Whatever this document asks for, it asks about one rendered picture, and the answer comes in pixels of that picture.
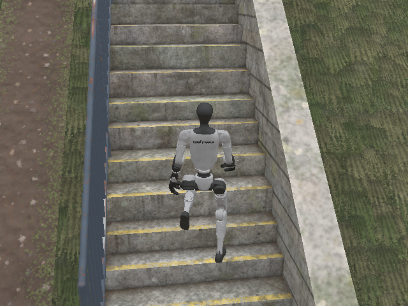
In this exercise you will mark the robot left upper arm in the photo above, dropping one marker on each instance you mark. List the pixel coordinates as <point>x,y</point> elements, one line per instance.
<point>181,146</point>

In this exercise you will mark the right robot shin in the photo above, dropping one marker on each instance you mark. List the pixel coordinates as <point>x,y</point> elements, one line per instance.
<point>221,231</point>

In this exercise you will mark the right robot hand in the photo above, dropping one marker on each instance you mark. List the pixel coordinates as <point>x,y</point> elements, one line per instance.
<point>227,169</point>

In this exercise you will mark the robot left thigh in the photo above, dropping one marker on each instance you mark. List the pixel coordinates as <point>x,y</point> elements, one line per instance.
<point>188,183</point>

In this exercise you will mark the left robot hand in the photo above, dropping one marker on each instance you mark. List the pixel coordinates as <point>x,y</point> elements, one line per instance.
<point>176,185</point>

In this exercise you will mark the robot right upper arm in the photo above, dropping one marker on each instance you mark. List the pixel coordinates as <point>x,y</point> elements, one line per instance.
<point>224,137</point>

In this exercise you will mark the right robot forearm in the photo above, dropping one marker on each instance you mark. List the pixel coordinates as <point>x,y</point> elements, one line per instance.
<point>232,165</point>

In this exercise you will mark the left robot forearm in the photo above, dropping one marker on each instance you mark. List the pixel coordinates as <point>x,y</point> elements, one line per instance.
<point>175,171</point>

